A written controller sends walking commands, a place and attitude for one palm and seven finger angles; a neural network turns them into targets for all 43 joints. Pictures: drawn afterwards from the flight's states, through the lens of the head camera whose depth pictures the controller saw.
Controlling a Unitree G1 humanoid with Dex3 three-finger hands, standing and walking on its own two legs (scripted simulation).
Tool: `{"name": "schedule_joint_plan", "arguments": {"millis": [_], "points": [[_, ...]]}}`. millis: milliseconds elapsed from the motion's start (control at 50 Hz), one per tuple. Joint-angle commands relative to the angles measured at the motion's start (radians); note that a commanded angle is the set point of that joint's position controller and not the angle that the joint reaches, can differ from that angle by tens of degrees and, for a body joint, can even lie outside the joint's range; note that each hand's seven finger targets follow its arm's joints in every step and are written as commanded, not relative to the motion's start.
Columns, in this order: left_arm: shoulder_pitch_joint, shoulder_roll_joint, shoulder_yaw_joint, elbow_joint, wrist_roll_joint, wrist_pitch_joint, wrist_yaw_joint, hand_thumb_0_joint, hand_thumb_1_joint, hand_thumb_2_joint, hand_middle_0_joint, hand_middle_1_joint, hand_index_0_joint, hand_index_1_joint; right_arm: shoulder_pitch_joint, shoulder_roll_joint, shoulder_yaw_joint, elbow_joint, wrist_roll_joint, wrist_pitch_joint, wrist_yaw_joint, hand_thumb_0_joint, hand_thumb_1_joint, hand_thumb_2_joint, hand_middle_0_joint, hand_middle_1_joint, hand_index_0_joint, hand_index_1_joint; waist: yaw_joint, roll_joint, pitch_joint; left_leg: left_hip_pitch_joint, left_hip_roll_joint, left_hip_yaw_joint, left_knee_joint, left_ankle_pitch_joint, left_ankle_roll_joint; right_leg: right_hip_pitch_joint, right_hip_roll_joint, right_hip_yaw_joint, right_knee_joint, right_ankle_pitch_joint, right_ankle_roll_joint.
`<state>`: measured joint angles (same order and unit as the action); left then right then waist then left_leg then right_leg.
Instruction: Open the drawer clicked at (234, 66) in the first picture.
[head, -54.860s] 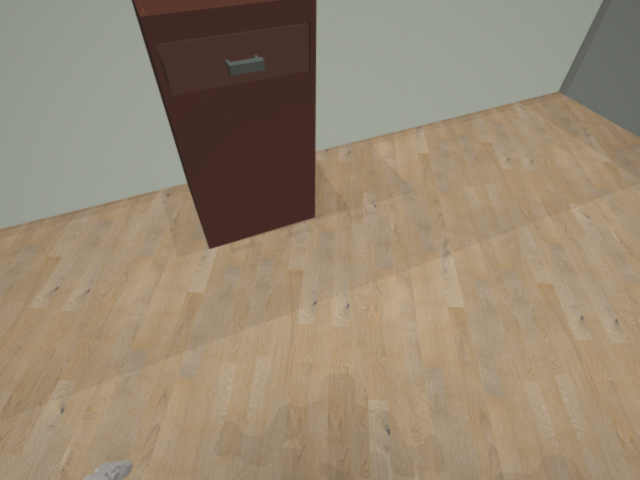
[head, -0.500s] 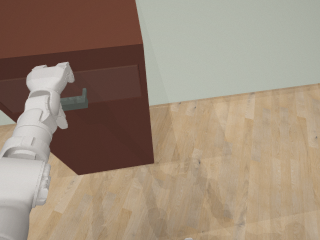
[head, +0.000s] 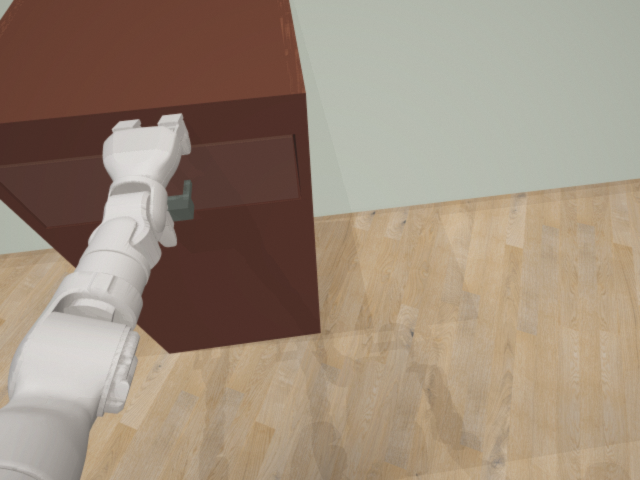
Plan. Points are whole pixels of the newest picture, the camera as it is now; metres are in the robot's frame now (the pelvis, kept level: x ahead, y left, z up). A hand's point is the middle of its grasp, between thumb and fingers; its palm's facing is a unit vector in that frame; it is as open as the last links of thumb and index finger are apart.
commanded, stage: move the hooked fingers above the handle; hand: left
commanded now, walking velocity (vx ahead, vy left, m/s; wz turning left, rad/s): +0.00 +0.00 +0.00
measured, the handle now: (158, 199) +0.53 +0.23 +0.00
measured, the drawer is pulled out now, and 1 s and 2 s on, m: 0.00 0.00 0.00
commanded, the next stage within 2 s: lower the fingers behind the handle in 1.50 s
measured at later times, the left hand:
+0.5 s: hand (148, 195) +0.49 +0.21 +0.06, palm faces +0.05 -0.05 -1.00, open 13.8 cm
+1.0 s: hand (144, 210) +0.47 +0.22 +0.05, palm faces -0.09 -0.03 -1.00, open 13.8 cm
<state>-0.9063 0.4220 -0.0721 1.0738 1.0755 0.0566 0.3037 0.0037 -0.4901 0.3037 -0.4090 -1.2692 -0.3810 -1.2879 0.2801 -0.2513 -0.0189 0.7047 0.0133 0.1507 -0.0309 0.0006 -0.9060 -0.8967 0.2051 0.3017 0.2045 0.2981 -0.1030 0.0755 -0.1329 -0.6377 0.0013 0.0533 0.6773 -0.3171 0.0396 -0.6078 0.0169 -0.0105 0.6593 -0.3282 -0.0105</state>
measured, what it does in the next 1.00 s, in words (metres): stands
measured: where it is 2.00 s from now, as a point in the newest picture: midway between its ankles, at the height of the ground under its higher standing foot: outside the picture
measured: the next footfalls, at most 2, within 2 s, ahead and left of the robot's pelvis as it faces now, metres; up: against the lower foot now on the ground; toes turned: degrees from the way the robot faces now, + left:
none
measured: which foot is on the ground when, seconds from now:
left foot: down 0.00-1.00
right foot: down 0.00-1.00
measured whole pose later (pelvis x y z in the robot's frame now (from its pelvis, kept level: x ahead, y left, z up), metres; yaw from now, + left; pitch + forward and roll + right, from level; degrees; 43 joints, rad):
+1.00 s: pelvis -0.01 -0.01 +0.00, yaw +1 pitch +17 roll -1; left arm -0.84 0.53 -0.03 1.01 1.06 -0.12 0.19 0.00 -0.49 0.30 -0.32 -1.21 -0.32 -1.21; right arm 0.37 -0.26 -0.04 0.67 0.01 0.10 -0.07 0.00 -0.90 -0.90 0.21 0.30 0.21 0.30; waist -0.10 0.05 -0.10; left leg -0.68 0.01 0.03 0.71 -0.32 0.03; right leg -0.64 0.02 -0.03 0.68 -0.33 -0.02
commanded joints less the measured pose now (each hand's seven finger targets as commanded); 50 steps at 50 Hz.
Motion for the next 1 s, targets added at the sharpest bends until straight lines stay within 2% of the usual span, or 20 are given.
{"name": "schedule_joint_plan", "arguments": {"millis": [0, 40, 80, 160, 220, 240, 300, 320, 380, 420, 440, 500, 520, 580, 640, 720, 780, 860, 900, 980], "points": [[-0.389, 0.389, 0.084, -0.043, -0.025, 0.094, -0.068, 0.000, -0.500, 0.300, -0.300, -1.200, -0.300, -1.200, 0.099, -0.172, -0.046, -0.092, 0.015, -0.008, -0.045, 0.000, -0.900, -0.900, 0.200, 0.300, 0.200, 0.300, -0.001, -0.183, -0.279, 0.147, -0.022, -0.008, -0.089, 0.222, 0.016, 0.244, 0.014, -0.004, -0.110, 0.278, 0.000], [-0.359, 0.447, 0.115, -0.033, -0.028, 0.060, -0.101, 0.000, -0.500, 0.300, -0.300, -1.200, -0.300, -1.200, 0.095, -0.174, -0.038, -0.105, 0.018, -0.008, -0.061, 0.000, -0.900, -0.900, 0.200, 0.300, 0.200, 0.300, 0.009, -0.187, -0.264, 0.124, -0.026, -0.003, -0.093, 0.184, 0.020, 0.263, 0.006, 0.010, -0.117, 0.251, 0.003], [-0.346, 0.441, 0.100, -0.046, -0.020, 0.021, -0.127, 0.000, -0.500, 0.300, -0.300, -1.200, -0.300, -1.200, 0.098, -0.169, -0.034, -0.117, 0.022, -0.016, -0.073, 0.000, -0.900, -0.900, 0.200, 0.300, 0.200, 0.300, 0.009, -0.182, -0.235, 0.104, -0.025, -0.005, -0.091, 0.154, 0.020, 0.242, 0.004, 0.012, -0.117, 0.220, 0.001], [-0.312, 0.423, 0.106, -0.129, -0.009, -0.078, -0.133, 0.000, -0.500, 0.300, -0.300, -1.200, -0.300, -1.200, 0.124, -0.160, -0.046, -0.138, 0.013, -0.033, -0.075, 0.000, -0.900, -0.900, 0.200, 0.300, 0.200, 0.300, 0.021, -0.086, -0.289, 0.140, -0.023, -0.007, -0.065, 0.183, 0.020, 0.210, 0.009, 0.019, -0.096, 0.225, -0.010], [-0.379, 0.340, 0.060, -0.254, -0.022, -0.163, -0.124, 0.000, -0.500, 0.300, -0.300, -1.200, -0.300, -1.200, 0.158, -0.154, -0.069, -0.131, 0.004, -0.051, -0.065, 0.000, -0.900, -0.900, 0.200, 0.300, 0.200, 0.300, -0.011, -0.044, -0.346, 0.214, -0.019, -0.020, -0.032, 0.250, 0.023, 0.169, 0.017, 0.019, -0.084, 0.263, -0.013], [-0.390, 0.369, 0.091, -0.302, -0.027, -0.189, -0.114, 0.000, -0.500, 0.300, -0.300, -1.200, -0.300, -1.200, 0.175, -0.157, -0.078, -0.123, 0.002, -0.053, -0.063, 0.000, -0.900, -0.900, 0.200, 0.300, 0.200, 0.300, -0.004, -0.030, -0.393, 0.245, -0.018, -0.030, -0.024, 0.277, 0.022, 0.169, 0.019, 0.019, -0.075, 0.272, -0.013], [-0.504, 0.330, 0.062, -0.426, -0.041, -0.241, -0.076, 0.000, -0.500, 0.300, -0.300, -1.200, -0.300, -1.200, 0.195, -0.156, -0.096, -0.092, -0.008, -0.062, -0.056, 0.000, -0.900, -0.900, 0.200, 0.300, 0.200, 0.300, -0.035, 0.046, -0.454, 0.336, -0.020, -0.052, 0.005, 0.340, 0.018, 0.103, 0.027, 0.015, -0.062, 0.276, -0.017], [-0.535, 0.308, 0.050, -0.449, -0.048, -0.247, -0.060, 0.000, -0.500, 0.300, -0.300, -1.200, -0.300, -1.200, 0.203, -0.157, -0.101, -0.078, -0.013, -0.064, -0.054, 0.000, -0.900, -0.900, 0.200, 0.300, 0.200, 0.300, -0.054, 0.015, -0.460, 0.354, -0.017, -0.059, 0.018, 0.363, 0.020, 0.088, 0.030, 0.011, -0.062, 0.284, -0.015], [-0.547, 0.293, 0.053, -0.434, -0.047, -0.226, -0.004, 0.000, -0.500, 0.300, -0.300, -1.200, -0.300, -1.200, 0.211, -0.164, -0.106, -0.041, -0.016, -0.067, -0.041, 0.000, -0.900, -0.900, 0.200, 0.300, 0.200, 0.300, -0.050, 0.085, -0.448, 0.396, -0.014, -0.078, 0.019, 0.385, 0.005, 0.012, 0.037, -0.011, -0.050, 0.247, -0.023], [-0.553, 0.307, 0.069, -0.385, -0.038, -0.179, 0.032, 0.000, -0.500, 0.300, -0.300, -1.200, -0.300, -1.200, 0.207, -0.169, -0.100, -0.026, -0.019, -0.066, -0.030, 0.000, -0.900, -0.900, 0.200, 0.300, 0.200, 0.300, -0.041, 0.101, -0.435, 0.392, -0.013, -0.085, 0.016, 0.408, -0.002, -0.006, 0.042, -0.027, -0.045, 0.236, -0.030], [-0.539, 0.276, 0.050, -0.335, -0.034, -0.145, 0.044, 0.000, -0.500, 0.300, -0.300, -1.200, -0.300, -1.200, 0.206, -0.165, -0.098, -0.017, -0.017, -0.065, -0.021, 0.000, -0.900, -0.900, 0.200, 0.300, 0.200, 0.300, -0.043, 0.106, -0.416, 0.382, -0.014, -0.083, 0.014, 0.405, -0.003, -0.012, 0.044, -0.031, -0.044, 0.235, -0.031], [-0.476, 0.318, 0.089, -0.188, -0.018, -0.029, 0.053, 0.000, -0.500, 0.300, -0.300, -1.200, -0.300, -1.200, 0.190, -0.173, -0.085, -0.016, -0.016, -0.054, -0.005, 0.000, -0.900, -0.900, 0.200, 0.300, 0.200, 0.300, -0.020, 0.047, -0.378, 0.315, -0.011, -0.071, -0.006, 0.393, -0.005, 0.034, 0.046, -0.040, -0.046, 0.249, -0.033], [-0.457, 0.343, 0.107, -0.159, -0.015, 0.000, 0.041, 0.000, -0.500, 0.300, -0.300, -1.200, -0.300, -1.200, 0.188, -0.180, -0.080, -0.019, -0.017, -0.049, -0.004, 0.000, -0.900, -0.900, 0.200, 0.300, 0.200, 0.300, -0.002, 0.043, -0.407, 0.303, -0.012, -0.064, -0.012, 0.426, -0.007, 0.079, 0.044, -0.038, -0.041, 0.287, -0.034], [-0.470, 0.293, 0.047, -0.130, -0.011, 0.058, -0.003, 0.000, -0.500, 0.300, -0.300, -1.200, -0.300, -1.200, 0.172, -0.174, -0.076, -0.039, -0.005, -0.035, -0.003, 0.000, -0.900, -0.900, 0.200, 0.300, 0.200, 0.300, -0.018, -0.033, -0.366, 0.260, -0.013, -0.044, -0.029, 0.391, 0.004, 0.128, 0.038, -0.028, -0.064, 0.318, -0.023], [-0.393, 0.311, 0.059, -0.048, -0.014, 0.071, -0.047, 0.000, -0.500, 0.300, -0.300, -1.200, -0.300, -1.200, 0.158, -0.177, -0.067, -0.055, 0.002, -0.023, -0.018, 0.000, -0.900, -0.900, 0.200, 0.300, 0.200, 0.300, -0.016, -0.117, -0.322, 0.211, -0.016, -0.033, -0.052, 0.320, 0.013, 0.177, 0.031, -0.018, -0.085, 0.310, -0.017], [-0.357, 0.335, 0.069, -0.061, -0.033, 0.018, -0.107, 0.000, -0.500, 0.300, -0.300, -1.200, -0.300, -1.200, 0.138, -0.177, -0.057, -0.090, 0.008, -0.025, -0.039, 0.000, -0.900, -0.900, 0.200, 0.300, 0.200, 0.300, -0.012, -0.166, -0.275, 0.176, -0.020, -0.026, -0.070, 0.235, 0.022, 0.203, 0.020, -0.005, -0.108, 0.263, -0.011], [-0.362, 0.345, 0.059, -0.081, -0.020, -0.036, -0.125, 0.000, -0.500, 0.300, -0.300, -1.200, -0.300, -1.200, 0.143, -0.171, -0.051, -0.103, 0.010, -0.037, -0.049, 0.000, -0.900, -0.900, 0.200, 0.300, 0.200, 0.300, -0.013, -0.137, -0.232, 0.149, -0.021, -0.027, -0.068, 0.184, 0.023, 0.162, 0.017, 0.001, -0.107, 0.212, -0.010], [-0.438, 0.372, 0.082, -0.236, -0.011, -0.148, -0.107, 0.000, -0.500, 0.300, -0.300, -1.200, -0.300, -1.200, 0.164, -0.155, -0.063, -0.119, 0.000, -0.054, -0.058, 0.000, -0.900, -0.900, 0.200, 0.300, 0.200, 0.300, -0.013, -0.017, -0.336, 0.205, -0.024, -0.034, -0.032, 0.226, 0.023, 0.144, 0.020, 0.013, -0.076, 0.226, -0.018], [-0.487, 0.388, 0.104, -0.304, -0.010, -0.188, -0.077, 0.000, -0.500, 0.300, -0.300, -1.200, -0.300, -1.200, 0.182, -0.151, -0.074, -0.108, -0.005, -0.063, -0.057, 0.000, -0.900, -0.900, 0.200, 0.300, 0.200, 0.300, -0.019, 0.003, -0.393, 0.242, -0.023, -0.045, -0.012, 0.256, 0.021, 0.123, 0.025, 0.013, -0.062, 0.229, -0.019], [-0.517, 0.389, 0.124, -0.339, -0.021, -0.196, -0.010, 0.000, -0.500, 0.300, -0.300, -1.200, -0.300, -1.200, 0.202, -0.154, -0.086, -0.077, -0.015, -0.069, -0.050, 0.000, -0.900, -0.900, 0.200, 0.300, 0.200, 0.300, -0.030, 0.043, -0.455, 0.284, -0.025, -0.054, 0.018, 0.331, 0.015, 0.095, 0.032, 0.002, -0.042, 0.270, -0.019]]}}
